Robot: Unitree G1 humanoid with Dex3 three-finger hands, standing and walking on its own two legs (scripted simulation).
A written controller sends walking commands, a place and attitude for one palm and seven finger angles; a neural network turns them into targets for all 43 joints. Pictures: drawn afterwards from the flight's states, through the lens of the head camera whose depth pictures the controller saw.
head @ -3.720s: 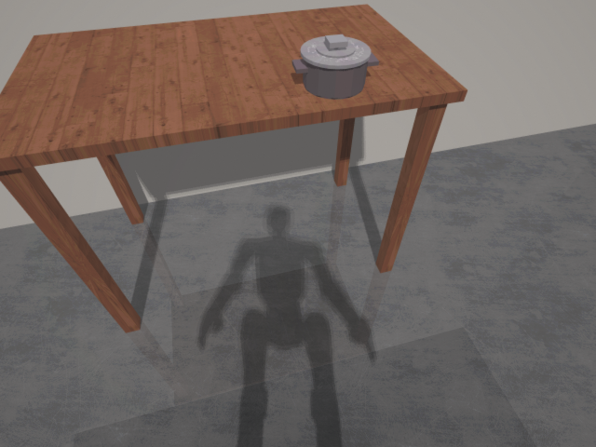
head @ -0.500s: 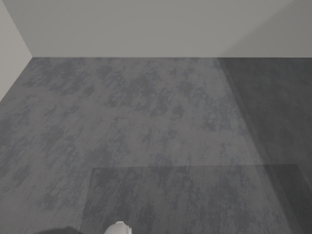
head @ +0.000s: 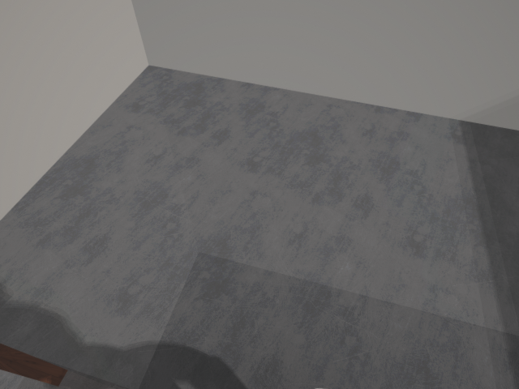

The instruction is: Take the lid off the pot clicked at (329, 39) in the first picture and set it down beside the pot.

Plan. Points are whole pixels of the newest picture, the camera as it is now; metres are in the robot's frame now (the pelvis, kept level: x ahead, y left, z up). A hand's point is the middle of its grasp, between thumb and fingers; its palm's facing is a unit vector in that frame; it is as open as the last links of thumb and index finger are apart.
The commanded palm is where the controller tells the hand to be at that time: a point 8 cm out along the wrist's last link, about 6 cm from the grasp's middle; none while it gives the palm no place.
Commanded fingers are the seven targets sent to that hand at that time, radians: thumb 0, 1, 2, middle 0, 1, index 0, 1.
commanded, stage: turn to face it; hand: left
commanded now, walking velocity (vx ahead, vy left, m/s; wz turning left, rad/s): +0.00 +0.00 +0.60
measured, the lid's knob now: out of the picture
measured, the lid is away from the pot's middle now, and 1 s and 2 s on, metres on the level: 0.00 0.00 0.00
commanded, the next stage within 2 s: take the last steps up to it in 1.98 s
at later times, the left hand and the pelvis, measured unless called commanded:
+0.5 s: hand out of the picture -0.03 +0.21 -0.19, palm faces +0.36 -0.90 -0.25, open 7.4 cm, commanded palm none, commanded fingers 0.00 0.90 0.90 -0.20 -0.30 -0.20 -0.30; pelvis +0.00 -0.01 -0.02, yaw +19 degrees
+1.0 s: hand out of the picture -0.03 +0.18 -0.15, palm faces +0.59 -0.75 -0.30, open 7.4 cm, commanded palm none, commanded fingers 0.00 0.90 0.90 -0.20 -0.30 -0.20 -0.30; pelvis +0.01 -0.03 +0.00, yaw +38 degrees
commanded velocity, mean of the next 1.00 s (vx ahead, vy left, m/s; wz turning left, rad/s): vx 0.00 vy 0.00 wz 0.60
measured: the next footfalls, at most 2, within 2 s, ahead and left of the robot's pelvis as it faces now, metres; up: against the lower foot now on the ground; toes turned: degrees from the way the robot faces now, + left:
right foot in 0.08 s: +0.06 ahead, -0.16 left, +0.00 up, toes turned +3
left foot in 0.46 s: +0.02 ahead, +0.12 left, +0.00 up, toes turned +23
